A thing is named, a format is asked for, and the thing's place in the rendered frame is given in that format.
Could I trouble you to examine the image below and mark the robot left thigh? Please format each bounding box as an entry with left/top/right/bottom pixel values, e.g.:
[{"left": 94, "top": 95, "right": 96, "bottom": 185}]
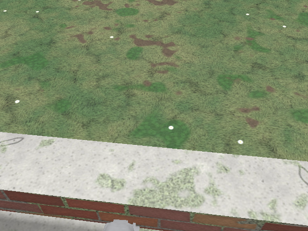
[{"left": 104, "top": 219, "right": 140, "bottom": 231}]

